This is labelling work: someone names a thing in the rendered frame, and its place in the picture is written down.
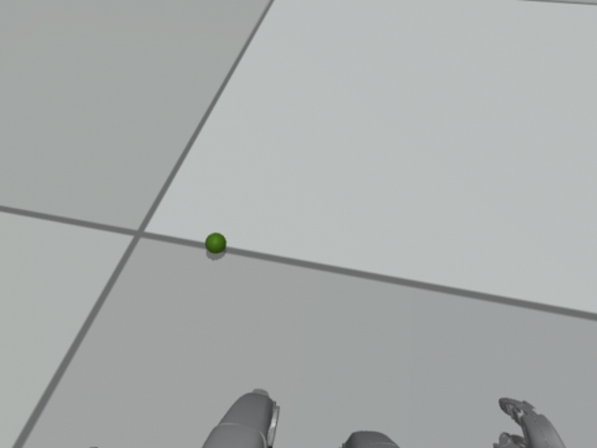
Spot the ball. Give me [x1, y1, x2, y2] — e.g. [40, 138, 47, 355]
[205, 233, 226, 254]

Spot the right robot hand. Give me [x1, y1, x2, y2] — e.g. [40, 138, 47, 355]
[493, 398, 565, 448]

